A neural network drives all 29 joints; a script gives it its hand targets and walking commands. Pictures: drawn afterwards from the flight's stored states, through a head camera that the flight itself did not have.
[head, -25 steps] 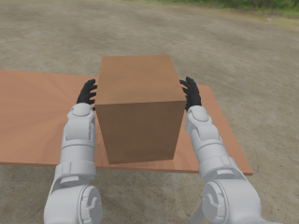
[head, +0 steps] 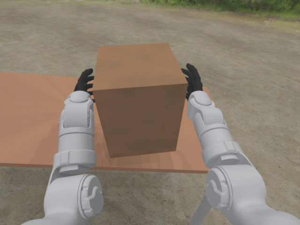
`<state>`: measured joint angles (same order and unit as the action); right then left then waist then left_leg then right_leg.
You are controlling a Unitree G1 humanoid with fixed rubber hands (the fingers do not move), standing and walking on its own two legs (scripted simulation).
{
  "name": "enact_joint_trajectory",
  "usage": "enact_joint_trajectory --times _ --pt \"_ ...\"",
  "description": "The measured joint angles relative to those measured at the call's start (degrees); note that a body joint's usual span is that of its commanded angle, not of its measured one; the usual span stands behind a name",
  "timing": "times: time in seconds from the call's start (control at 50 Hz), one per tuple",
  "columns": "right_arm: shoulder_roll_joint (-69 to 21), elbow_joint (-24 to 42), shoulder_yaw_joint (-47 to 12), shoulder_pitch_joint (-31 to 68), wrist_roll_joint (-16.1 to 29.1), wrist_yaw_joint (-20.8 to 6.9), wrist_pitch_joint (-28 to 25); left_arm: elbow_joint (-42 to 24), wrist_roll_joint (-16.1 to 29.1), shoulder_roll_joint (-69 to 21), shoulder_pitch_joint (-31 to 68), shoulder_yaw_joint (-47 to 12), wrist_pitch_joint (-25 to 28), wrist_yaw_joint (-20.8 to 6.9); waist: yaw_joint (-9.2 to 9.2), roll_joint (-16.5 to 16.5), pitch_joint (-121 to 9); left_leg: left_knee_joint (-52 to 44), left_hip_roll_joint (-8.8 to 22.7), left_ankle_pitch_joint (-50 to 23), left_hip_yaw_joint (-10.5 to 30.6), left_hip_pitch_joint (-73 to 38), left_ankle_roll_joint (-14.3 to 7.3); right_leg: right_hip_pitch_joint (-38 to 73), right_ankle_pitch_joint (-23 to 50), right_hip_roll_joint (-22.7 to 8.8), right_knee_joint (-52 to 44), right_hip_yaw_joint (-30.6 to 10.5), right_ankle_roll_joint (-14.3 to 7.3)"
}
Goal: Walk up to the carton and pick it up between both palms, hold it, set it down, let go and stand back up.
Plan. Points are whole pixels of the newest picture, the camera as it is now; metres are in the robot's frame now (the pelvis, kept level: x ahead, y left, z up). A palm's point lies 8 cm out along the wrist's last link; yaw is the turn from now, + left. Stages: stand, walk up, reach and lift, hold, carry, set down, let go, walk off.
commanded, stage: reach and lift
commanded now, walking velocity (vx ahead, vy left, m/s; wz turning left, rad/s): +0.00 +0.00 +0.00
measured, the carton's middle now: (138, 100) +0.44 +0.01 +0.17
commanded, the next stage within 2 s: hold in 1.00 s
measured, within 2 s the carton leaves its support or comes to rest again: neither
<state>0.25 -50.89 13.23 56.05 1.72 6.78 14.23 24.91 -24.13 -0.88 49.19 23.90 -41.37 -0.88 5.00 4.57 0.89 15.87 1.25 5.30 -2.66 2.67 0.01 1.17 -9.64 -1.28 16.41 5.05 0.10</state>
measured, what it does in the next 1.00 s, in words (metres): stands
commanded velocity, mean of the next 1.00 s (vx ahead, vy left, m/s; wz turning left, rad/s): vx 0.00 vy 0.00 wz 0.00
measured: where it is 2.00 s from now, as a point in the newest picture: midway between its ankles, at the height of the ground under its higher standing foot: outside the picture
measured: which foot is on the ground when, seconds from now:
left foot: down 0.00-1.00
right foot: down 0.00-1.00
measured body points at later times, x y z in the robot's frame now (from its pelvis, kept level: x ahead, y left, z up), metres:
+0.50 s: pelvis +0.01 +0.00 +0.00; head -0.05 +0.02 +0.45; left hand +0.41 +0.15 +0.22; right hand +0.41 -0.14 +0.25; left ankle +0.05 +0.12 -0.75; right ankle +0.00 -0.12 -0.75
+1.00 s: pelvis +0.01 -0.01 +0.00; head -0.06 +0.02 +0.44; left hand +0.41 +0.17 +0.25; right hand +0.41 -0.12 +0.30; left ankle +0.05 +0.12 -0.75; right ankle +0.00 -0.12 -0.75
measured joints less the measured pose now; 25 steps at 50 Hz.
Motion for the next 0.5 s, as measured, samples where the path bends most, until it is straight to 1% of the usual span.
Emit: enact_joint_trajectory --times 0.08,0.18,0.24,0.3,0.4,0.42,0.5 --pt "0.0 2.9 -3.9 -2.2 3.0 1.6 0.4 -2.7 0.7 0.1 -2.4 -0.4 0.1 -0.5 0.74 -0.4 -0.5 0.5 0.2 0.8 0.3 0.1 0.1 0.7 -0.1 0.3 -1.0 0.2 0.0" --pt "0.8 11.1 -11.2 -7.3 9.7 4.8 1.6 -10.3 2.8 0.2 -8.0 -2.3 -0.2 -1.0 2.29 -0.6 -1.7 2.3 0.4 2.9 1.0 -1.1 0.4 3.5 -0.6 0.7 -2.3 0.3 0.3" --pt "1.3 13.8 -12.8 -8.1 11.7 5.8 3.1 -13.0 2.7 0.0 -9.2 -2.6 -1.3 -1.5 2.52 -0.4 -2.0 3.2 0.3 3.9 1.3 -2.5 0.4 5.2 -1.3 0.7 -2.1 0.1 0.2" --pt "1.5 13.2 -12.1 -6.5 11.5 5.7 5.0 -12.4 1.5 0.0 -7.9 -2.2 -2.8 -2.2 2.18 -0.3 -1.0 3.3 0.2 4.0 1.2 -4.0 0.3 6.6 -1.6 0.6 -1.7 0.0 0.1" --pt "1.2 9.1 -8.7 -2.5 9.4 4.6 7.2 -8.7 0.0 0.4 -4.2 -1.2 -4.8 -2.5 1.53 -0.6 0.7 2.3 0.0 2.7 1.0 -3.6 0.2 5.1 -1.3 0.4 -0.6 -0.5 0.0" --pt "1.2 8.4 -8.1 -1.8 9.0 4.1 7.3 -7.9 0.0 0.5 -3.6 -1.1 -4.8 -2.5 1.47 -0.8 0.8 2.1 0.0 2.4 1.0 -3.1 0.2 4.3 -1.1 0.4 -0.4 -0.5 0.0" --pt "1.5 7.7 -6.8 -0.5 7.9 3.4 6.9 -6.5 1.2 0.9 -2.3 -1.4 -4.1 -1.4 1.58 -1.7 0.2 1.4 0.0 1.2 1.2 -0.3 0.3 1.2 -0.6 0.4 -0.1 -0.5 -0.1"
